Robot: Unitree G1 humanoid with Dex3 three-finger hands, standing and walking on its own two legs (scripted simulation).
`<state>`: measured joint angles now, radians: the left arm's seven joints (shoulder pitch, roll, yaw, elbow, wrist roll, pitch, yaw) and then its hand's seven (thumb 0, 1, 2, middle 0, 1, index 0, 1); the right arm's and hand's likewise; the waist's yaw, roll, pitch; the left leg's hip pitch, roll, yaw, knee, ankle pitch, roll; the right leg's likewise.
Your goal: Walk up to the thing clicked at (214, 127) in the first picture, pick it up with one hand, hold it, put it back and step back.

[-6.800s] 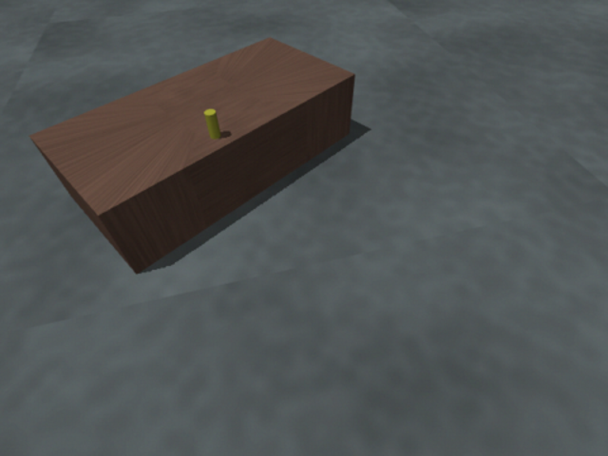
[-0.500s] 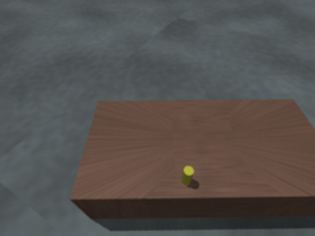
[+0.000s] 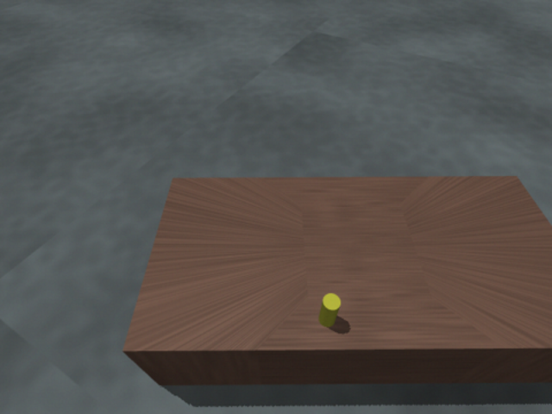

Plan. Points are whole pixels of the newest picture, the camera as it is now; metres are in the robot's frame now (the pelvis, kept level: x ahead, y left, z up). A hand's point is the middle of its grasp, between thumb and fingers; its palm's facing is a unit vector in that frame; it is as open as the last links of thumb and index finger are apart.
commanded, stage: stand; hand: right
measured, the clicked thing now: (329, 310) +0.42 -0.11 -0.37
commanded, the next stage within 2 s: go down in 0.56 s
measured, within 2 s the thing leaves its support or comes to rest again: neither
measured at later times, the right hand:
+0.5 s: hand out of the picture +0.08 -0.25 -0.16, palm faces -0.03 +0.94 -0.34, open 7.4 cm
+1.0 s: hand out of the picture +0.16 -0.26 -0.15, palm faces +0.01 +0.94 -0.34, open 13.3 cm
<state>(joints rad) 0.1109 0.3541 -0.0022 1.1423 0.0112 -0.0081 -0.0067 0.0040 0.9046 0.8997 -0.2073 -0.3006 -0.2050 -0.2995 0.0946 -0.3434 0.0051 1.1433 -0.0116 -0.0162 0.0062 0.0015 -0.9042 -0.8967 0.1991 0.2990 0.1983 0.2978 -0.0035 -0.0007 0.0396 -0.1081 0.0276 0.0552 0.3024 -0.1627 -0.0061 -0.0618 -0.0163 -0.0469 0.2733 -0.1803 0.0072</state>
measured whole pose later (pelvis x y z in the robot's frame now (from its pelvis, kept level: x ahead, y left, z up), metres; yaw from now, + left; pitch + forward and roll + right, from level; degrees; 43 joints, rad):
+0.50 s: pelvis +0.01 +0.00 +0.00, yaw +0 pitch -2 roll +0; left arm 0.12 0.35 0.00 1.14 0.01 -0.01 -0.01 0.00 0.90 0.90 -0.21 -0.30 -0.20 -0.30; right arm 0.10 -0.34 0.01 1.14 -0.01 -0.02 0.01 0.00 -0.90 -0.90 0.20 0.30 0.20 0.30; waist 0.00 0.00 0.04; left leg -0.11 0.02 0.05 0.30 -0.17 -0.01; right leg -0.06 -0.02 -0.05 0.27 -0.19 0.01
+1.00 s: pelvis +0.00 -0.01 -0.01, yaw +0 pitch +4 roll +1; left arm 0.26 0.25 0.01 0.74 -0.04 -0.03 0.05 0.01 0.91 0.90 -0.21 -0.30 -0.20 -0.30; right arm 0.00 -0.32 -0.15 0.91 -0.09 0.13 0.05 0.00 -0.22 -0.26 0.10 0.06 0.08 0.06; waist 0.02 -0.01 0.00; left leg -0.32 0.03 0.06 0.48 -0.23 -0.01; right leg -0.30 -0.03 -0.04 0.51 -0.28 0.00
